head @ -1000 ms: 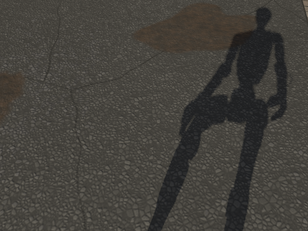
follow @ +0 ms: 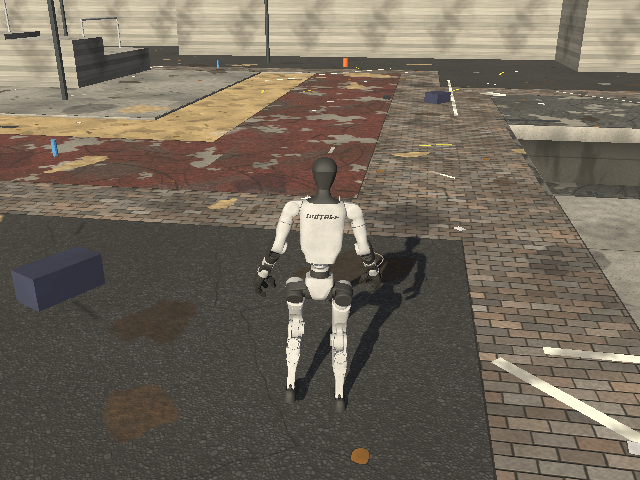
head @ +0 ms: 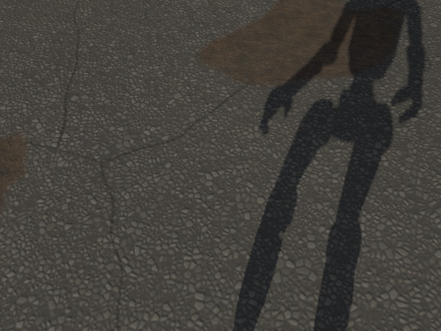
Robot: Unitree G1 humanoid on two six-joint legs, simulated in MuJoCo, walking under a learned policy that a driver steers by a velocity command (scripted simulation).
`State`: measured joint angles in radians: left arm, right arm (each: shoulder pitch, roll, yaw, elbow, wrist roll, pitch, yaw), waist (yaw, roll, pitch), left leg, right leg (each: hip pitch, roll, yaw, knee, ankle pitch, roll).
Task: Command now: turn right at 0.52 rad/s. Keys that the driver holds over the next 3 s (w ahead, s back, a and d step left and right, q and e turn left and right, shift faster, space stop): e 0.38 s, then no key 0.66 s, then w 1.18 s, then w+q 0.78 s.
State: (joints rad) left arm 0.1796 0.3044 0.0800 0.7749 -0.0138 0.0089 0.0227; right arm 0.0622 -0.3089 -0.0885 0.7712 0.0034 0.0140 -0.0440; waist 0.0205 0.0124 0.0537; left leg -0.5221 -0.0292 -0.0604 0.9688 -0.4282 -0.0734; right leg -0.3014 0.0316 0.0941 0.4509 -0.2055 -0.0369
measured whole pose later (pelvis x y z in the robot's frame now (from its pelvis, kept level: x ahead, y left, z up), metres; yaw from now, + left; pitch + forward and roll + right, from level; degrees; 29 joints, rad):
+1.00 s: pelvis +0.01 +0.01 -0.01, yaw -20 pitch -1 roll -1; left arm 0.13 0.23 0.02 0.78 0.02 0.00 0.00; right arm 0.20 -0.27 -0.04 0.85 -0.01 0.01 -0.02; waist -0.01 -0.01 0.03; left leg -0.21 0.05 -0.01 0.52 -0.30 -0.03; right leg -0.22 0.03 0.01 0.50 -0.26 -0.01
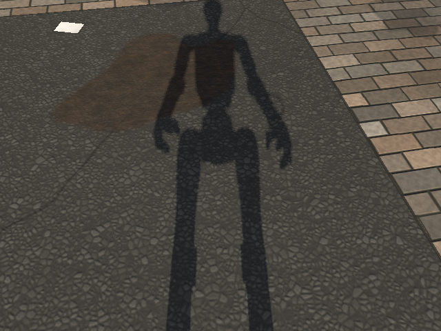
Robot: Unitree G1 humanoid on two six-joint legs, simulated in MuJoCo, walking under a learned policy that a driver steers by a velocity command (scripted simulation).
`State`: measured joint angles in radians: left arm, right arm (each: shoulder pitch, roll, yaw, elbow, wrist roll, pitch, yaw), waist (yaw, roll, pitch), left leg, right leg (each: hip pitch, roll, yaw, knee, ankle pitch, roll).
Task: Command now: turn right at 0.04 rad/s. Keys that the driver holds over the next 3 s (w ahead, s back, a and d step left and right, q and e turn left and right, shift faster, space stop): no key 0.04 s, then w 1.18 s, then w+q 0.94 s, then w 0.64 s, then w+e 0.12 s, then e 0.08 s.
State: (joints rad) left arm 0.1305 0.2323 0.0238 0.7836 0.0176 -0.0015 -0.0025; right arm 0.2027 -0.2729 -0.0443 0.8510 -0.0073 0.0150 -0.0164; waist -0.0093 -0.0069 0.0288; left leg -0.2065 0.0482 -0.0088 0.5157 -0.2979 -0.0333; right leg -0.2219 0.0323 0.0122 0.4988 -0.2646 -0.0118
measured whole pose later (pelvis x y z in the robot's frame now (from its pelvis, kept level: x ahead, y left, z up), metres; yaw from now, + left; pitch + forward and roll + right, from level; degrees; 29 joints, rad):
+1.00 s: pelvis +0.37 +0.06 +0.01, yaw +1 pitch +0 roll +1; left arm 0.16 0.30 0.06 0.80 0.00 -0.07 0.01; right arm 0.33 -0.26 -0.05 0.90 0.00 -0.09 0.02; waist -0.06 -0.04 0.02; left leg -0.10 -0.08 0.05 0.24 -0.15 0.08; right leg -0.69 -0.15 0.05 0.91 -0.06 0.01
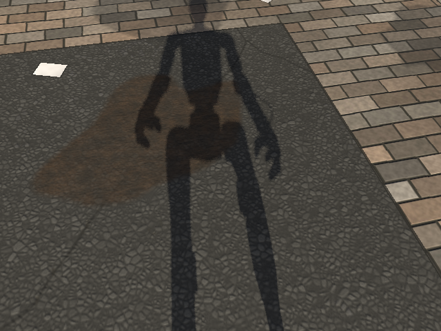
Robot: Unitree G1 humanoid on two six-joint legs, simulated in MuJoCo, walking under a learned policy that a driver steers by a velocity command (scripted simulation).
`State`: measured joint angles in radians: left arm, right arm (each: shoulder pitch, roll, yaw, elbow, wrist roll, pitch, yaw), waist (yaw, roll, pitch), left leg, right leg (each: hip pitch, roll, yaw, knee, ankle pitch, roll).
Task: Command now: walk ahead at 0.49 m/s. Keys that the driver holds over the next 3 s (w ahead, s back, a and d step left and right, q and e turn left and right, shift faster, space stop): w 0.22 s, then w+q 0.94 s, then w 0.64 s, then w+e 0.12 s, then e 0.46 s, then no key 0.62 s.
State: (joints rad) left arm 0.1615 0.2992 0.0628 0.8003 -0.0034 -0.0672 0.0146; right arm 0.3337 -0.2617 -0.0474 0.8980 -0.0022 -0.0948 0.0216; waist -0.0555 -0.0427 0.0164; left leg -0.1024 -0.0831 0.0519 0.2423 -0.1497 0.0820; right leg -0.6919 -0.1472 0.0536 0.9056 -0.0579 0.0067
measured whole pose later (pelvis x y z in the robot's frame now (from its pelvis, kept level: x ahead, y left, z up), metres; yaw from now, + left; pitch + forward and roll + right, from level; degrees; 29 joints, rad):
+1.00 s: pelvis +0.56 +0.04 +0.00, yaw +23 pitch +1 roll -1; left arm 0.12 0.30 0.06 0.76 0.01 -0.11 0.00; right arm 0.30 -0.28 -0.08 0.74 0.01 -0.05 0.02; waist -0.03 -0.02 0.05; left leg -0.24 -0.11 -0.04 0.39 -0.16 0.11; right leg -0.58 -0.10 0.06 1.06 -0.30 0.03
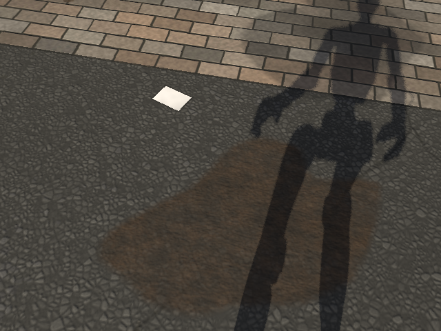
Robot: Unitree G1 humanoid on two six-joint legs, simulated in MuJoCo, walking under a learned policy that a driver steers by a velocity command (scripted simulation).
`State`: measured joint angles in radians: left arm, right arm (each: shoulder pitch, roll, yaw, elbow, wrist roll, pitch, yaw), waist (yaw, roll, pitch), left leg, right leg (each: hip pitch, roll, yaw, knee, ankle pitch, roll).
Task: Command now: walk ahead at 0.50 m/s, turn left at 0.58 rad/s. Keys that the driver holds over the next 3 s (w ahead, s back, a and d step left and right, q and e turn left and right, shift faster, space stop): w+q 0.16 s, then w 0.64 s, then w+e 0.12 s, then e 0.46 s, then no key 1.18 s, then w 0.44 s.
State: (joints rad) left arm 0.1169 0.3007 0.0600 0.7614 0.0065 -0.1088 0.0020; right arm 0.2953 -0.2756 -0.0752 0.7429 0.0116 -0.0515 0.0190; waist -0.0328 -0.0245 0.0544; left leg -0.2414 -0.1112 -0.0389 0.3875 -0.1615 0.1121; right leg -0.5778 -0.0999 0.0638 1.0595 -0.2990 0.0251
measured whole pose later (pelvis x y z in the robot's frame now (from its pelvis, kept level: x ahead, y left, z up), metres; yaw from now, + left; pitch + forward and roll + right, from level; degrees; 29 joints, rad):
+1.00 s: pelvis +0.54 +0.07 +0.00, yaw +8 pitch +1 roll +1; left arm 0.25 0.32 0.06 0.81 -0.02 -0.05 0.00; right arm 0.26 -0.26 -0.05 0.77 -0.02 -0.09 0.02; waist -0.01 -0.05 0.03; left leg -0.20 -0.04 0.09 0.35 -0.17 0.06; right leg -0.58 -0.08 0.07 1.09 -0.28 0.01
